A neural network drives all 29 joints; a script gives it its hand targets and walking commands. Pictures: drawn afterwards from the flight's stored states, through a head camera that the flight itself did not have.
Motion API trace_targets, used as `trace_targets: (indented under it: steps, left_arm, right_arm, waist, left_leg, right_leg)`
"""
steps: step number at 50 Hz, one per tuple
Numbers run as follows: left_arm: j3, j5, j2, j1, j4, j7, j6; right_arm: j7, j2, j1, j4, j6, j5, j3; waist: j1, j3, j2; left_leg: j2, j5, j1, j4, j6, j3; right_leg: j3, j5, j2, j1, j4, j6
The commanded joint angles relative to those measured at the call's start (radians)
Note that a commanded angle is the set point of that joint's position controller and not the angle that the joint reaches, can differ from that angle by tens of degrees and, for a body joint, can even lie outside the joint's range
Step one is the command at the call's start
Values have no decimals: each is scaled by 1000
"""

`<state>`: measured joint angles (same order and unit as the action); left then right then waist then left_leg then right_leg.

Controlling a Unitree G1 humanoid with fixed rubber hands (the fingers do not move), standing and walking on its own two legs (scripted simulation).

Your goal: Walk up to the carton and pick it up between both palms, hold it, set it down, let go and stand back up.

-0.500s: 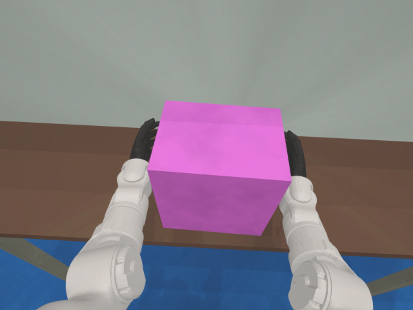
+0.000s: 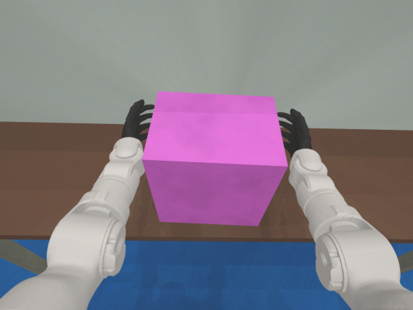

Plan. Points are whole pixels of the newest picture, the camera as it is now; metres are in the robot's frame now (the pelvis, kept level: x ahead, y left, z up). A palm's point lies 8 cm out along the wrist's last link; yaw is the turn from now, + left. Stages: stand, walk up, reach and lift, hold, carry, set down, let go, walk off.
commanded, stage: set down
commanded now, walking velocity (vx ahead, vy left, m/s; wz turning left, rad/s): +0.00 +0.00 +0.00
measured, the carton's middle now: (212, 164) +0.41 +0.03 +0.05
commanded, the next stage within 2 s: none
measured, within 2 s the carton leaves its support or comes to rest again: neither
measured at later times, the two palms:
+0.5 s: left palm (95, 99) +0.41 +0.22 +0.20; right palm (343, 114) +0.43 -0.19 +0.19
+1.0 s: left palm (90, 167) +0.33 +0.23 +0.12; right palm (331, 175) +0.35 -0.18 +0.11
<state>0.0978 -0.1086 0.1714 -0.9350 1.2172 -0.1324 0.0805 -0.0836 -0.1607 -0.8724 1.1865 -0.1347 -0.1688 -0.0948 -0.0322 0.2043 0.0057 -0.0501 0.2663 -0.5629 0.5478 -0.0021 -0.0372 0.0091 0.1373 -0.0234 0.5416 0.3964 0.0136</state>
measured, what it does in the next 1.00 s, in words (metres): stands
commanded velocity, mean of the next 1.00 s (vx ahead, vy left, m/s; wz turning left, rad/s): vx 0.00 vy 0.00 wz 0.00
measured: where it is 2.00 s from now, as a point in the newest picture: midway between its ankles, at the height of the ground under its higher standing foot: outside the picture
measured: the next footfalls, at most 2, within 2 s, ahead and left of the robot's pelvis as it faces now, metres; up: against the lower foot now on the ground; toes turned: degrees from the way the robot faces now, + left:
none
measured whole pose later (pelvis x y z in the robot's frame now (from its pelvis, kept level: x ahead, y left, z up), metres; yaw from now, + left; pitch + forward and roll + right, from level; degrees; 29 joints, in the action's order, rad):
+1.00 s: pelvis -0.02 -0.02 +0.01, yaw +3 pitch +0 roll -1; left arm 0.10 -0.23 0.33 -0.52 0.47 -0.01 -0.36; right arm -0.16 -0.17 -0.49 0.49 0.23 -0.27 -0.05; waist -0.02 -0.01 -0.02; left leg -0.04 0.20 -0.21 0.42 -0.02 -0.01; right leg 0.04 0.13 -0.01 0.22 0.35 -0.01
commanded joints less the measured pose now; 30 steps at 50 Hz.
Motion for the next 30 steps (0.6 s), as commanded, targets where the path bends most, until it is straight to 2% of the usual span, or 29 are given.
trace_targets:
  steps: [1, 2, 3, 4, 5, 6, 7, 8, 9, 10, 11, 12, 13, 14, 15, 16, 17, 18, 19, 21, 23, 26, 30]
  left_arm:
    - [-34, -51, 180, -490, -119, 14, -3]
    - [-27, -71, 222, -504, -347, 11, -13]
    - [-59, -75, 194, -504, -140, 25, -26]
    - [-61, -104, 235, -511, -399, 26, -37]
    - [-80, -103, 214, -516, -138, 44, -47]
    - [-74, -135, 269, -534, -447, 42, -54]
    - [-100, -123, 235, -545, -112, 58, -63]
    - [-107, -166, 281, -557, -453, 53, -71]
    - [-123, -155, 251, -555, -108, 68, -79]
    - [-128, -200, 295, -562, -447, 65, -83]
    - [-131, -196, 297, -615, -209, 71, -90]
    - [-133, -222, 332, -625, -424, 65, -101]
    - [-151, -220, 314, -657, -134, 75, -105]
    - [-171, -252, 331, -638, -373, 72, -105]
    - [-165, -250, 340, -688, -219, 74, -111]
    - [-91, -271, 399, -704, -716, 35, -149]
    - [-61, -224, 492, -643, -707, 26, -237]
    - [-50, -213, 500, -618, -653, 48, -319]
    - [-35, -195, 491, -589, -597, 76, -380]
    - [-19, -174, 450, -541, -505, 114, -440]
    - [-31, -174, 410, -495, -444, 126, -444]
    - [-44, -149, 356, -402, -370, 141, -404]
    - [-48, -141, 345, -372, -410, 151, -330]
  right_arm:
    - [-12, -254, -542, -104, -5, -112, 70]
    - [0, -321, -575, -241, -8, -150, 82]
    - [-2, -275, -552, -106, 20, -151, 96]
    - [7, -334, -585, -271, 18, -176, 108]
    - [2, -264, -559, -108, 51, -170, 123]
    - [16, -347, -603, -306, 44, -207, 131]
    - [14, -262, -573, -80, 82, -199, 147]
    - [30, -362, -628, -305, 73, -235, 148]
    - [30, -278, -588, -80, 110, -225, 166]
    - [40, -361, -645, -329, 96, -252, 165]
    - [36, -300, -653, -192, 125, -242, 172]
    - [40, -357, -693, -352, 123, -251, 163]
    - [32, -278, -699, -183, 158, -227, 166]
    - [41, -332, -710, -333, 154, -232, 158]
    - [35, -294, -730, -261, 176, -221, 152]
    - [48, -348, -719, -581, 157, -349, 172]
    - [33, -462, -665, -581, 188, -367, 171]
    - [19, -446, -703, -528, 243, -331, 156]
    - [7, -440, -684, -483, 291, -303, 136]
    - [-21, -392, -633, -454, 353, -289, 124]
    - [-40, -323, -580, -433, 382, -272, 123]
    - [-53, -253, -480, -386, 390, -253, 141]
    - [-71, -204, -412, -459, 355, -210, 105]
  waist:
    - [13, 577, 34]
    - [-9, 767, 78]
    - [27, 552, 24]
    - [16, 789, 56]
    - [43, 532, 8]
    - [13, 802, 70]
    - [40, 465, 22]
    - [9, 776, 82]
    - [34, 438, 29]
    - [13, 762, 56]
    - [23, 537, 20]
    - [3, 751, 54]
    - [24, 465, -4]
    - [19, 686, 36]
    - [23, 548, 2]
    - [-104, 1028, 82]
    - [-34, 966, 81]
    - [3, 849, 54]
    - [21, 720, 2]
    - [15, 518, -59]
    - [4, 421, -59]
    - [12, 305, -48]
    - [31, 231, -28]
  left_leg:
    - [18, -646, 388, 39, -111, -6]
    - [25, -740, 445, 43, -116, -7]
    - [21, -600, 391, 24, -104, -1]
    - [33, -701, 455, 30, -101, -7]
    - [29, -553, 366, 18, -86, -2]
    - [39, -669, 442, 18, -89, 1]
    - [30, -488, 339, 1, -76, 7]
    - [36, -640, 459, -3, -83, 10]
    - [27, -468, 354, -7, -72, 17]
    - [36, -596, 446, -10, -69, 19]
    - [32, -464, 351, -11, -62, 15]
    - [44, -509, 393, -22, -58, 10]
    - [39, -312, 264, -40, -37, 10]
    - [44, -390, 332, -48, -36, 16]
    - [43, -302, 272, -48, -30, 13]
    - [69, -622, 406, -8, -58, 10]
    - [63, -692, 460, 6, -70, 10]
    - [65, -689, 462, -19, -63, 16]
    - [73, -616, 425, -53, -48, 16]
    - [80, -378, 313, -143, -16, -5]
    - [77, -251, 277, -194, 3, -21]
    - [73, -211, 319, -217, 11, -19]
    - [78, -186, 339, -223, 6, -16]
  right_leg:
    - [48, -379, -51, -276, 50, -13]
    - [43, -471, -62, -294, 54, -13]
    - [50, -344, -53, -260, 41, -10]
    - [41, -464, -62, -293, 39, -8]
    - [42, -348, -44, -255, 37, -4]
    - [35, -468, -54, -295, 40, -9]
    - [39, -299, -35, -235, 37, -11]
    - [37, -432, -53, -273, 31, -15]
    - [39, -257, -34, -208, 26, -17]
    - [34, -389, -48, -260, 23, -14]
    - [39, -275, -32, -228, 30, -11]
    - [31, -340, -36, -272, 29, -9]
    - [30, -179, -16, -227, 31, -6]
    - [25, -257, -23, -249, 32, -7]
    - [26, -192, -13, -233, 36, -5]
    - [19, -484, -44, -400, 69, -12]
    - [5, -569, -45, -438, 70, 0]
    - [10, -622, -38, -481, 55, 11]
    - [3, -618, -23, -512, 38, 26]
    - [-14, -449, -4, -552, 8, 35]
    - [-13, -257, 3, -563, -21, 23]
    - [-2, -100, 3, -548, -65, 9]
    - [9, -30, 3, -533, -86, 1]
